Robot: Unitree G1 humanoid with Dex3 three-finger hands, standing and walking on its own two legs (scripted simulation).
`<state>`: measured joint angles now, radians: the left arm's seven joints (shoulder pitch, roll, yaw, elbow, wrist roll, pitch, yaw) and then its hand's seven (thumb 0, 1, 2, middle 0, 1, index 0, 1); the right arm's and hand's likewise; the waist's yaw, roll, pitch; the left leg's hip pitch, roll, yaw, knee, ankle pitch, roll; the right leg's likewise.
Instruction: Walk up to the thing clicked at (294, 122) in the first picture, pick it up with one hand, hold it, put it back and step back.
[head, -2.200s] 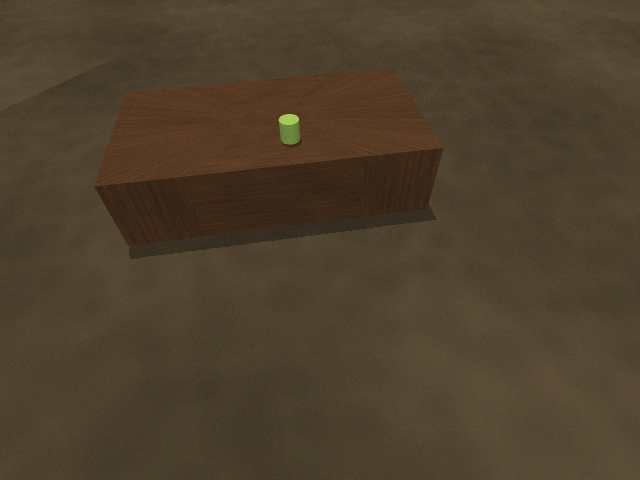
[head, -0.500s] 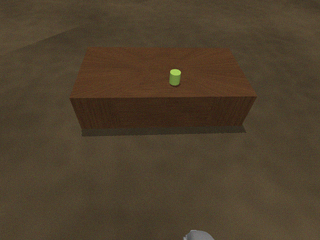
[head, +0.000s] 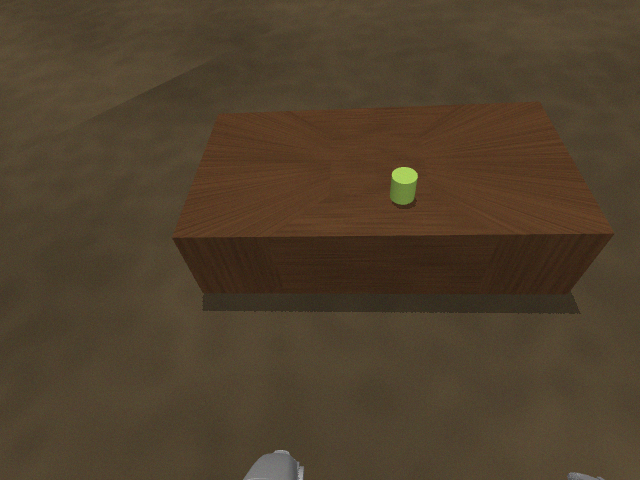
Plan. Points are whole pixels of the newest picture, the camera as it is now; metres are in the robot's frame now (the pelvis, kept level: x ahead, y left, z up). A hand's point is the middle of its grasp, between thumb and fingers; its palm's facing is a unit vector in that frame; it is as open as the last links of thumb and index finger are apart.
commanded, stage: walk up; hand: right
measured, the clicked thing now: (403, 186) +1.00 -0.19 -0.40
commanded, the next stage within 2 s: none
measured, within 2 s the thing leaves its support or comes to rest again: neither
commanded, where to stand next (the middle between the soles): +0.53 +0.06 m, yaw -2 degrees
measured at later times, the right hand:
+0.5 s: hand (493, 397) +0.26 -0.21 -0.13, palm faces +0.00 +0.93 -0.37, open 7.4 cm
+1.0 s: hand (490, 310) +0.41 -0.25 -0.15, palm faces -0.03 +0.95 -0.32, open 7.4 cm
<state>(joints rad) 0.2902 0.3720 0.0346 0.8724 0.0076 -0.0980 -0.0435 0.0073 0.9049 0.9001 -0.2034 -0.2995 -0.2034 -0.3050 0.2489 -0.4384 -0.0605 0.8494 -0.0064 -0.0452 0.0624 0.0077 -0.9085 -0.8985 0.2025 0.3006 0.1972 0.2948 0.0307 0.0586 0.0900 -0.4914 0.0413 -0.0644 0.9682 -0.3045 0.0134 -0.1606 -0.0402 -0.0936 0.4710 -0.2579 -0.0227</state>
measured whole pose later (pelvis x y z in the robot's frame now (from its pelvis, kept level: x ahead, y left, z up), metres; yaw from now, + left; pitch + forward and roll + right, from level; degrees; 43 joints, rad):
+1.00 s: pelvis +0.36 +0.02 +0.00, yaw -1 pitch -3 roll +0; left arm 0.32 0.38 0.03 0.84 0.02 -0.09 -0.03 0.01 0.90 0.90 -0.20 -0.30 -0.20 -0.31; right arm 0.30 -0.44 -0.07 0.87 -0.02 -0.01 0.08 0.01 -0.91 -0.90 0.20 0.30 0.20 0.29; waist 0.02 0.07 0.07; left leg -0.50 0.10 -0.04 0.87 -0.25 -0.01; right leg -0.18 -0.02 -0.08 0.46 -0.23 -0.04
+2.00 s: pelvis +0.47 +0.06 +0.00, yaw -2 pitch -3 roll +0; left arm 0.05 0.34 -0.01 1.08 0.00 -0.01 -0.02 0.01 0.91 0.90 -0.20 -0.30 -0.20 -0.30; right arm 0.14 -0.37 0.01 1.13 -0.01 -0.02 0.02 0.01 -0.91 -0.90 0.20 0.30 0.20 0.30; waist -0.01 -0.02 0.06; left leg -0.16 0.03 0.07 0.41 -0.19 -0.01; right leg -0.20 -0.02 -0.02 0.42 -0.17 0.00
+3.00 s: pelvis +0.49 +0.07 +0.01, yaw -1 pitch -3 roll +0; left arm 0.08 0.34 -0.01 1.15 0.01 -0.01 -0.01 0.01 0.91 0.90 -0.20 -0.30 -0.20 -0.30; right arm 0.09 -0.34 0.00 1.16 -0.01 -0.01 0.01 0.01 -0.91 -0.90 0.20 0.30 0.20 0.29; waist 0.00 0.00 0.05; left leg -0.08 0.01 0.06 0.29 -0.16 0.00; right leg -0.12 -0.03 -0.03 0.31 -0.15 0.01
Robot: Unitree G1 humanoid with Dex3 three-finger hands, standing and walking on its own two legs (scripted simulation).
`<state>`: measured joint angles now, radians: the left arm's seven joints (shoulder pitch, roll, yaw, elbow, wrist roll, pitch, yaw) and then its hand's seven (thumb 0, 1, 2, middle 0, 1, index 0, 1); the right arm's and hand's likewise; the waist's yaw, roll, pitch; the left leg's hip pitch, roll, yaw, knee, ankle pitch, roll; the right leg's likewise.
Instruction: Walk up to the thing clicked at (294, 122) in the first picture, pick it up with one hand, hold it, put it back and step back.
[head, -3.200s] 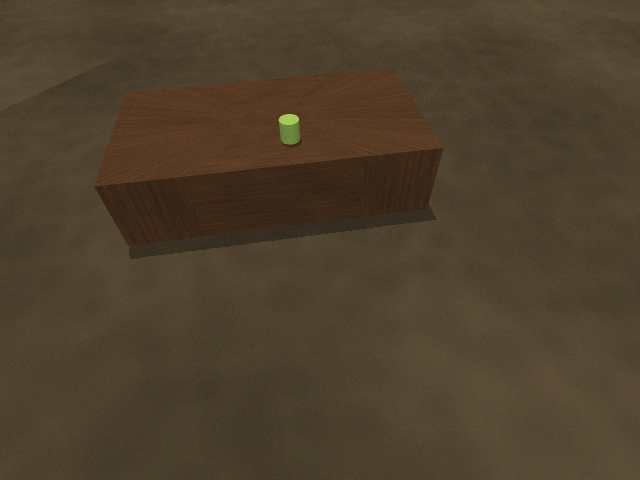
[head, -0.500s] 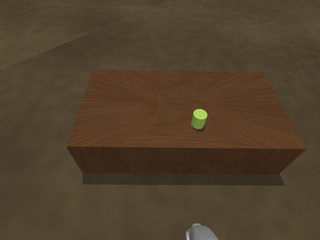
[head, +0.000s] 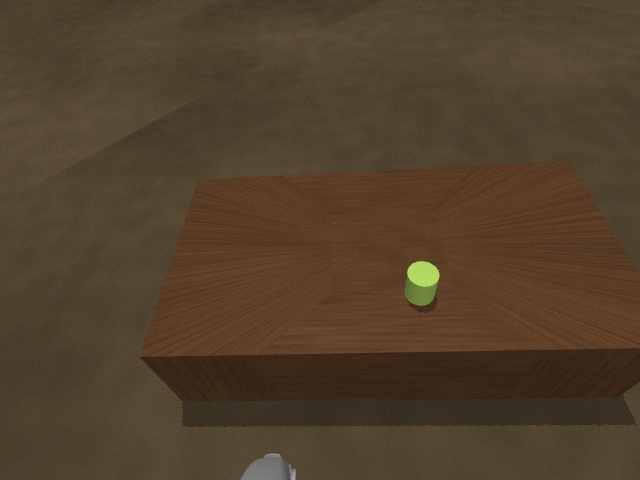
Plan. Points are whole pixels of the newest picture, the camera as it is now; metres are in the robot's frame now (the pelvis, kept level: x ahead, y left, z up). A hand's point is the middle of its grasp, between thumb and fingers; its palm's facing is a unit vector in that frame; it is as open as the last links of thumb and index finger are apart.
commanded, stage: walk up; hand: right
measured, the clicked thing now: (421, 283) +0.65 -0.20 -0.40
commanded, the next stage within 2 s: stand in 1.68 s
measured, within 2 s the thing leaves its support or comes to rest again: neither
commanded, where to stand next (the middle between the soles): +0.17 +0.04 m, yaw -1 degrees
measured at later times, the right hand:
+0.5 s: hand (501, 456) +0.19 -0.21 -0.15, palm faces -0.04 +0.92 -0.39, open 7.4 cm
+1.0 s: hand out of the picture +0.16 -0.22 -0.15, palm faces -0.01 +0.94 -0.35, open 7.4 cm
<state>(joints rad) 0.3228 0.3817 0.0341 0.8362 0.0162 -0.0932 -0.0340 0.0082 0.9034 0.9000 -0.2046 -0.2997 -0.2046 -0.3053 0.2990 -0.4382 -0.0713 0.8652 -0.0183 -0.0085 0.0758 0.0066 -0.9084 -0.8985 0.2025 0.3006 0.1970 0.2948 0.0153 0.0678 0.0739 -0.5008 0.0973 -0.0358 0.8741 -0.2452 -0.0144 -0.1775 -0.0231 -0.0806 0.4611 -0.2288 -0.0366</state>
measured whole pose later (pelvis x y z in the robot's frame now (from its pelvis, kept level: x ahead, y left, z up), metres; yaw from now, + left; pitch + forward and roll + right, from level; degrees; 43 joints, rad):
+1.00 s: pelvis +0.11 +0.04 +0.00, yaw -1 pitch -3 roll +0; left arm 0.05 0.34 -0.01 1.08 0.00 -0.01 -0.02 0.01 0.91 0.90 -0.20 -0.30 -0.20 -0.30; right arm 0.14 -0.37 0.01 1.13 -0.01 -0.02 0.02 0.01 -0.91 -0.90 0.20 0.30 0.20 0.30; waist -0.01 -0.02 0.06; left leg -0.16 0.03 0.07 0.41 -0.19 -0.01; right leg -0.20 -0.02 -0.02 0.42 -0.17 0.00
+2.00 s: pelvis +0.13 +0.05 +0.01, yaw -1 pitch -3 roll +0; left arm 0.08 0.34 -0.01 1.15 0.01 -0.01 -0.01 0.01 0.91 0.90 -0.20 -0.30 -0.20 -0.30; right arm 0.09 -0.34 0.00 1.16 -0.01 -0.01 0.01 0.01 -0.91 -0.90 0.20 0.30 0.20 0.29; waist 0.00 0.00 0.05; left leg -0.08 0.01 0.06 0.29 -0.16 0.00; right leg -0.12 -0.03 -0.03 0.31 -0.15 0.01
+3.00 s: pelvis +0.14 +0.04 +0.01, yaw +0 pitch -2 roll +0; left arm 0.10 0.35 -0.01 1.14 0.01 -0.01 0.00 0.01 0.91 0.90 -0.20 -0.30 -0.20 -0.31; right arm 0.10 -0.35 0.01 1.14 -0.01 -0.01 0.01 0.01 -0.91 -0.90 0.20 0.30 0.20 0.30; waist 0.00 0.00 0.05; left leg -0.07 0.03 0.04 0.29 -0.18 -0.02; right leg -0.10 -0.01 -0.04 0.30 -0.16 0.00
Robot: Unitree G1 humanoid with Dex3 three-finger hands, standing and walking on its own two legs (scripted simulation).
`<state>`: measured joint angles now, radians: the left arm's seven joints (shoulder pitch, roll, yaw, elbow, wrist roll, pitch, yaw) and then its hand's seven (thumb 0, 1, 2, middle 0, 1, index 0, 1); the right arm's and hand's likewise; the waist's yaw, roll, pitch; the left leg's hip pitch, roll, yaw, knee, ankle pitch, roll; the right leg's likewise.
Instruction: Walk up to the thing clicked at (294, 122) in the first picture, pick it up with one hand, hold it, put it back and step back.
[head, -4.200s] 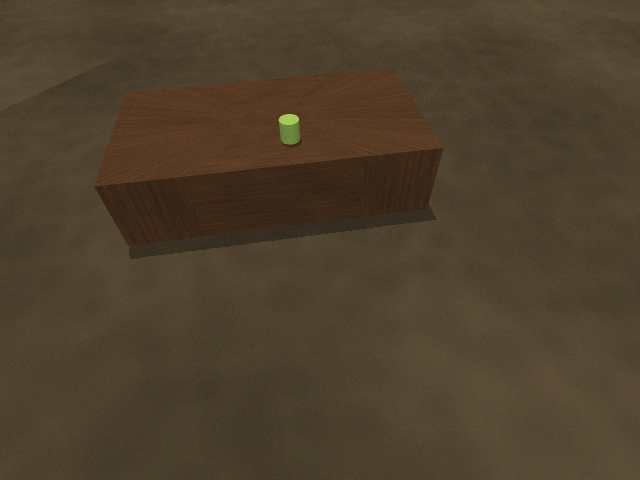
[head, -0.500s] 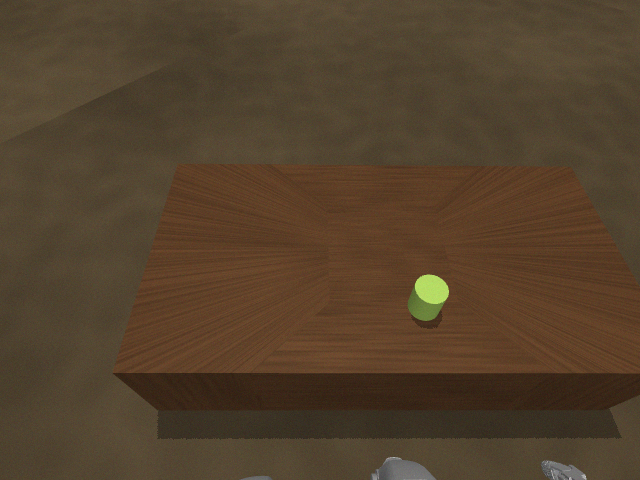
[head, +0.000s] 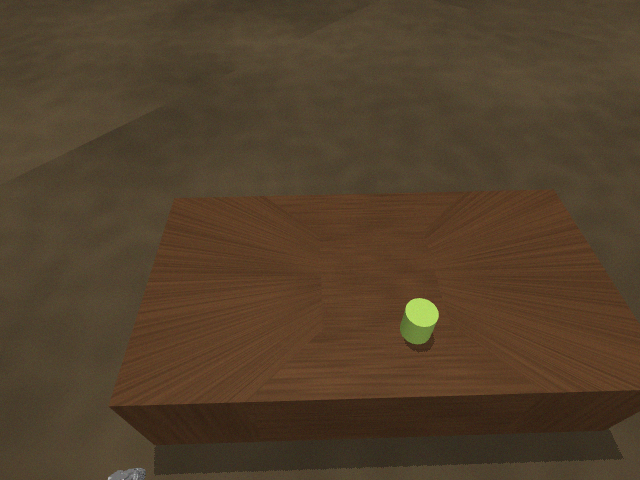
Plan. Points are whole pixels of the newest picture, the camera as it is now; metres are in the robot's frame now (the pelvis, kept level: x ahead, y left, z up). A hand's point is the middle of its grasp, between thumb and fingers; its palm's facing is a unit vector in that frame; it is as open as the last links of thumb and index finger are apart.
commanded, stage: walk up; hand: right
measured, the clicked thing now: (418, 321) +0.54 -0.23 -0.40
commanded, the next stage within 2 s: stand in 0.68 s
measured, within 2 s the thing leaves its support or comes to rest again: neither
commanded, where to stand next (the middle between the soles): +0.06 +0.00 m, yaw +0 degrees
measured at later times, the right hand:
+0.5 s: hand out of the picture +0.11 -0.24 -0.15, palm faces -0.03 +0.95 -0.32, open 7.4 cm
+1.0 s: hand out of the picture +0.10 -0.24 -0.15, palm faces -0.02 +0.94 -0.33, open 7.4 cm
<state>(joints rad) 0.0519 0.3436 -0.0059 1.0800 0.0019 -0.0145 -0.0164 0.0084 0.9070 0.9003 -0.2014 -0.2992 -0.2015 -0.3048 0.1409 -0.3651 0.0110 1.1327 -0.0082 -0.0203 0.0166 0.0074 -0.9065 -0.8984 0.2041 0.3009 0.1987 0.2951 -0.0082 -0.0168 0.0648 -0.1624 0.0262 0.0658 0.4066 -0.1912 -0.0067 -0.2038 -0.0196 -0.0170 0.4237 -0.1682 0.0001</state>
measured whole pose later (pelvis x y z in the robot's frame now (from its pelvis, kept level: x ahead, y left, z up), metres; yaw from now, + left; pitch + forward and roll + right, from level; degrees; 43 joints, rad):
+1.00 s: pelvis +0.02 +0.01 +0.01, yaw +1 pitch -3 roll +0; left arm 0.08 0.34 -0.01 1.15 0.01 -0.01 -0.01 0.01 0.91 0.90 -0.20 -0.30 -0.20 -0.30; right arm 0.09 -0.34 0.00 1.16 -0.01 -0.01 0.01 0.01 -0.91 -0.90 0.20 0.30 0.20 0.29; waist 0.00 0.00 0.05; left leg -0.08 0.01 0.06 0.29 -0.16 0.00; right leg -0.12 -0.03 -0.03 0.31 -0.15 0.01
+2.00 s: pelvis +0.03 +0.00 +0.01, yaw +1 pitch -2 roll +0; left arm 0.10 0.35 -0.01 1.14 0.01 -0.01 0.00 0.01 0.91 0.90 -0.20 -0.30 -0.20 -0.31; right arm 0.10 -0.35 0.01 1.14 -0.01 -0.01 0.01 0.01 -0.91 -0.90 0.20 0.30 0.20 0.30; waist 0.00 0.00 0.05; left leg -0.07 0.03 0.04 0.29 -0.18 -0.02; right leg -0.10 -0.01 -0.04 0.30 -0.16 0.00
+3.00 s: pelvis +0.03 +0.00 +0.01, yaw +1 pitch -2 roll +0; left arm 0.12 0.35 -0.01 1.13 0.01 -0.01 0.00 0.01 0.91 0.90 -0.20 -0.30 -0.20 -0.31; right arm 0.12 -0.35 0.01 1.13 -0.01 -0.01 0.01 0.01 -0.90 -0.90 0.20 0.30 0.20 0.29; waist 0.00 0.00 0.05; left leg -0.07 0.03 0.05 0.29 -0.18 -0.02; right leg -0.11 -0.01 -0.04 0.31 -0.16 0.00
